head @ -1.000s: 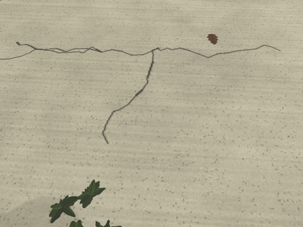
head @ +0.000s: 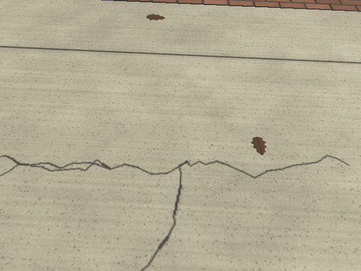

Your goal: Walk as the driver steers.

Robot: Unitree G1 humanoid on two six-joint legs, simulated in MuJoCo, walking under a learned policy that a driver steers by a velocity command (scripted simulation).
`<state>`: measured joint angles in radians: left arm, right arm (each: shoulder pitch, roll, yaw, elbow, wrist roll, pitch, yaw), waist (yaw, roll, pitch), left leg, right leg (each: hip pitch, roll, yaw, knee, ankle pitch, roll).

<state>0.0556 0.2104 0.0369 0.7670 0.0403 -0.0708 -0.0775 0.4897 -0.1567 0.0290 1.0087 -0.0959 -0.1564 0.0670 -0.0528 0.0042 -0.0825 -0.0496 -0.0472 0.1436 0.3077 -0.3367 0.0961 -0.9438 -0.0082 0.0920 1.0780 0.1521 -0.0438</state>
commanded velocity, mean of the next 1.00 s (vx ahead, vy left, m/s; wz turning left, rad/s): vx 0.50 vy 0.00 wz -0.53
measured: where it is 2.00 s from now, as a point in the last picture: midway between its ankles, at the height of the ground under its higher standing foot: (282, 160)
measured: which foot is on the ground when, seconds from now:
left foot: down 0.00-0.24, up 0.26-0.60, down 0.62-1.00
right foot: up 0.00-0.20, down 0.22-0.62, up 0.64-1.00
